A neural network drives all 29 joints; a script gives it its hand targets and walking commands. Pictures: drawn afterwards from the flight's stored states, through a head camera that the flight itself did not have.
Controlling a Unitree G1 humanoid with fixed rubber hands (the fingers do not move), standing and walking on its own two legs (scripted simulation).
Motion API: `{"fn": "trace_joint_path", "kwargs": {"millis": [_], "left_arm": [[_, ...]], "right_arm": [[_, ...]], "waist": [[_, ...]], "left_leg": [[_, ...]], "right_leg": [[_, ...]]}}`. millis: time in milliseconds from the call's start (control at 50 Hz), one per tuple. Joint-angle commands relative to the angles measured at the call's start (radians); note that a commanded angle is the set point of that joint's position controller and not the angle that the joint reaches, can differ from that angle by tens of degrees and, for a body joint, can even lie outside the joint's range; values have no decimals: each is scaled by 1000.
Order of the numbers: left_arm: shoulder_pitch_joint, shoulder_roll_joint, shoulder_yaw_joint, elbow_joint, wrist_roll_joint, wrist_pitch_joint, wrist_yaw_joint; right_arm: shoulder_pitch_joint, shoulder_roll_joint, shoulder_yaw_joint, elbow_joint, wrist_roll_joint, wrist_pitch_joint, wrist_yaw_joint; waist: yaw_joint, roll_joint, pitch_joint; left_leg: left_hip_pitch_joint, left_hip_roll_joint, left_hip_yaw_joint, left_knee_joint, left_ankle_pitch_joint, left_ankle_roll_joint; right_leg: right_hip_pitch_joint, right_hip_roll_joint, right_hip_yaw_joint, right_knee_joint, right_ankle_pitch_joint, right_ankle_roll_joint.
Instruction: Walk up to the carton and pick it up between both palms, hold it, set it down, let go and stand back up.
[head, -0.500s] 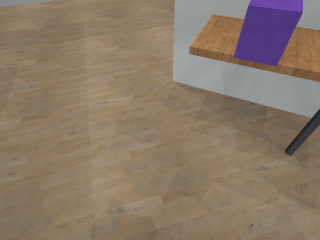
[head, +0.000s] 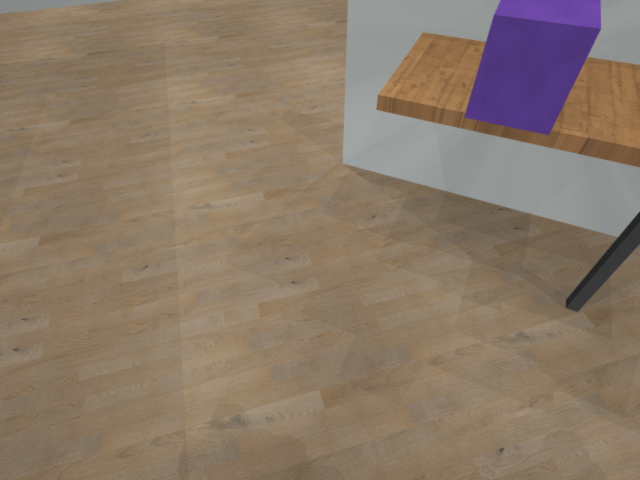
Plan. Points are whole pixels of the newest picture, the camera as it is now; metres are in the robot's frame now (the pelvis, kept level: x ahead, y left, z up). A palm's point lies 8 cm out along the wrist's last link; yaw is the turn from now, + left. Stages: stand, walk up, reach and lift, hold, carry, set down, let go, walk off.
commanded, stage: walk up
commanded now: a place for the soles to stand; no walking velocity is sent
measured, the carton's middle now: (527, 61) +1.04 -0.50 +0.03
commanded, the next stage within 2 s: none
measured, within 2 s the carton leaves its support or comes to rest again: neither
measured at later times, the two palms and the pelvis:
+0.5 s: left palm out of the picture +0.10 +0.13 -0.12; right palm out of the picture +0.13 -0.40 -0.14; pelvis +0.10 -0.13 -0.01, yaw -14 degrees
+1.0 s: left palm (297, 274) +0.49 +0.07 -0.11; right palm (626, 386) +0.27 -0.42 -0.10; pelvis +0.33 -0.15 -0.01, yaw -22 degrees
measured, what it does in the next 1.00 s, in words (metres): walks ahead, turning right: right foot, then left foot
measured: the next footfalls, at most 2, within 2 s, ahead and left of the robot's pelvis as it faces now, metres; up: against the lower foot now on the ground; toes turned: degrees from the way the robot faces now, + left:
right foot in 0.34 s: +0.12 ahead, -0.25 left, +0.00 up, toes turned -16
left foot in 0.80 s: +0.44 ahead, -0.09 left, +0.00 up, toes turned -14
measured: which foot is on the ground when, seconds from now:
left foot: down 0.00-0.34, up 0.36-0.78, down 0.80-1.00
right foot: down 0.00-0.02, up 0.04-0.32, down 0.34-0.82, up 0.84-1.00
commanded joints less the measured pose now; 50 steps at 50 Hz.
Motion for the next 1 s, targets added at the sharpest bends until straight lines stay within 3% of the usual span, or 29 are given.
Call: {"fn": "trace_joint_path", "kwargs": {"millis": [0, 20, 40, 100, 160, 220, 260, 300, 320, 340, 360, 380, 400, 440, 480, 520, 600, 680, 720, 760, 780, 800, 820, 840, 860, 880, 900, 920, 980], "left_arm": [[-42, 179, 66, -152, 9, -2, -18], [-53, 161, 69, -183, 44, 4, -25], [-25, 146, 67, -201, 53, 6, -32], [110, 131, 79, -197, 46, 2, -57], [149, 120, 79, -236, 28, 8, -75], [145, 133, 74, -273, 19, -9, -87], [181, 161, 87, -280, 26, -22, -82], [343, 212, 113, -240, 28, -37, -62], [456, 273, 124, -210, 34, -44, -46], [462, 330, 113, -232, 44, -49, -32], [384, 401, 122, -259, 24, -42, -21], [295, 416, 116, -284, 5, -41, -17], [257, 390, 103, -299, 9, -46, -16], [217, 321, 76, -322, 36, -56, -12], [237, 245, 52, -304, 36, -71, -19], [279, 219, 43, -299, 31, -87, -23], [283, 248, 49, -329, 26, -99, -24], [299, 281, 58, -365, 33, -95, -23], [291, 284, 60, -385, 33, -84, -21], [271, 281, 54, -413, 27, -75, -24], [312, 238, 42, -424, 24, -71, -28], [375, 164, 20, -451, 16, -63, -30], [377, 192, 24, -471, 16, -41, -22], [320, 236, 39, -484, 17, -26, -18], [246, 249, 44, -504, 30, -22, -21], [202, 242, 42, -514, 32, -23, -27], [194, 218, 36, -513, 26, -27, -36], [210, 197, 32, -510, 23, -29, -44], [209, 189, 38, -506, 22, -33, -62]], "right_arm": [[144, -287, -129, -79, -48, -38, -27], [121, -283, -125, -71, -54, -42, -36], [81, -258, -116, -85, -60, -52, -39], [0, -203, -101, -124, -61, -73, -32], [-59, -251, -106, -156, -56, -73, -13], [-70, -276, -107, -178, -51, -67, 9], [-36, -310, -111, -190, -48, -56, 19], [-10, -271, -85, -207, -44, -38, 29], [9, -184, -54, -226, -44, -32, 42], [0, -125, -27, -286, -26, -28, 56], [-27, -193, -40, -343, -19, -18, 55], [-86, -240, -50, -365, -10, -11, 57], [-120, -254, -52, -370, -5, -12, 62], [-28, -258, -51, -344, -9, -26, 69], [17, -248, -51, -352, -14, -33, 78], [-23, -215, -42, -392, -13, -31, 87], [-142, -164, -24, -497, -3, -32, 94], [-189, -172, -38, -547, -16, -44, 87], [-133, -186, -52, -544, -25, -53, 78], [69, -222, -74, -493, -39, -66, 59], [207, -281, -95, -466, -54, -76, 48], [297, -365, -112, -473, -59, -75, 36], [262, -387, -105, -483, -48, -62, 26], [189, -371, -100, -493, -24, -49, 19], [161, -336, -88, -501, -6, -48, 20], [134, -309, -74, -503, -3, -53, 25], [106, -285, -65, -504, -3, -59, 30], [80, -273, -61, -496, -10, -62, 33], [60, -274, -58, -464, -15, -71, 40]], "waist": [[-92, 220, 97], [-82, 136, 138], [-68, 82, 158], [-9, 92, 69], [9, 187, 68], [7, 211, 124], [5, 161, 105], [76, -80, 52], [115, -318, 7], [119, -451, 57], [79, -326, 94], [66, -254, 166], [54, -167, 235], [15, -88, 191], [-7, -56, 111], [3, -34, 56], [36, -66, 71], [63, -113, 61], [38, -85, 69], [-50, -15, -8], [-98, 77, -111], [-111, 278, -193], [-87, 187, -131], [-81, 155, -69], [-77, 86, 42], [-65, 27, 113], [-43, 28, 128], [-15, 59, 109], [6, 101, 48]], "left_leg": [[213, 333, -392, -284, -617, 224], [127, 452, -477, -303, -572, 285], [113, 473, -466, -297, -511, 306], [55, 340, -208, -287, -388, 205], [-89, 266, -41, -283, -401, 187], [-137, 220, 94, -192, -397, 175], [-166, 239, 106, -93, -467, 183], [-273, 174, 182, 228, -475, 153], [-333, 61, 224, 554, -438, 130], [-513, 7, 119, 777, -449, 86], [-549, 22, 22, 815, -418, 68], [-559, 75, -28, 849, -358, 54], [-586, 109, -40, 862, -264, 51], [-530, 138, -28, 768, -126, 44], [-426, 113, -9, 690, -42, 31], [-420, 91, 23, 638, 32, 15], [-403, 85, 70, 378, 119, -5], [-306, 58, 85, 219, 99, 29], [-242, 33, 103, 158, 84, 49], [29, -12, 130, 85, 119, 77], [252, 64, 10, 102, 71, 112], [384, 337, -398, -14, -102, 199], [318, 463, -631, -143, -167, 246], [231, 468, -660, -212, -307, 310], [117, 441, -591, -239, -229, 255], [14, 393, -422, -226, -77, 209], [-50, 336, -270, -209, 83, 165], [-76, 283, -165, -193, 138, 155], [-72, 221, -40, -191, 131, 190]], "right_leg": [[-547, 11, -11, 389, -284, 25], [-561, -83, 28, 540, -229, 45], [-570, -127, 55, 574, -200, 51], [-435, -124, 92, 599, -80, 47], [-281, -123, 33, 485, -43, 59], [-165, -118, -48, 276, -42, 49], [-44, -89, -117, 193, -61, 36], [183, -30, -129, 128, -75, 10], [241, -54, 22, 44, -215, -18], [195, -244, 477, -138, -444, -81], [79, -371, 778, -356, -621, -202], [-36, -409, 842, -437, -737, -251], [-66, -398, 764, -420, -680, -233], [-18, -343, 494, -279, -357, -189], [-14, -266, 324, -216, -94, -161], [38, -219, 233, -186, 137, -164], [32, -193, 160, -177, 257, -180], [79, -238, 200, -135, 299, -175], [85, -227, 196, -70, 318, -152], [-10, -172, 143, 173, 355, -111], [-146, -108, 103, 422, 237, -73], [-323, 9, 47, 732, -140, -15], [-389, 29, 89, 817, -300, 7], [-430, -2, 102, 908, -278, 13], [-449, -23, 121, 949, -191, 11], [-416, -45, 132, 910, -120, 10], [-373, -61, 136, 827, -81, 14], [-332, -68, 134, 768, -75, 18], [-292, -47, 74, 687, -1, 37]]}}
